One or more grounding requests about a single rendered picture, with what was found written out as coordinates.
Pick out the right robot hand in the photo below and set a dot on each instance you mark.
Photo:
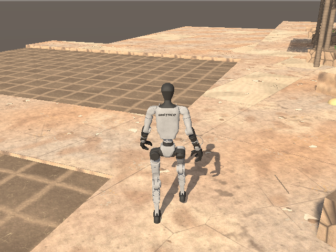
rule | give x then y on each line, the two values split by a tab
199	154

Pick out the left robot hand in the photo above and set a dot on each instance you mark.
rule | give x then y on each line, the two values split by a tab
144	147

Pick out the left robot shin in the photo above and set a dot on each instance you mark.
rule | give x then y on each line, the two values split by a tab
156	198

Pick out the right robot upper arm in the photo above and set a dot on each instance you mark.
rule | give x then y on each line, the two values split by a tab
187	119

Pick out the robot left forearm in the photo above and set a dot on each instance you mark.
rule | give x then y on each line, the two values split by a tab
143	136

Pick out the robot right forearm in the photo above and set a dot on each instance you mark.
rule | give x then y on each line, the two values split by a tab
194	141

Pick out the left robot foot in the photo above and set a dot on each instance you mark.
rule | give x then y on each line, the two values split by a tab
157	218

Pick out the left robot upper arm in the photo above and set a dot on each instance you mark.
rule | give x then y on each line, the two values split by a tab
148	119

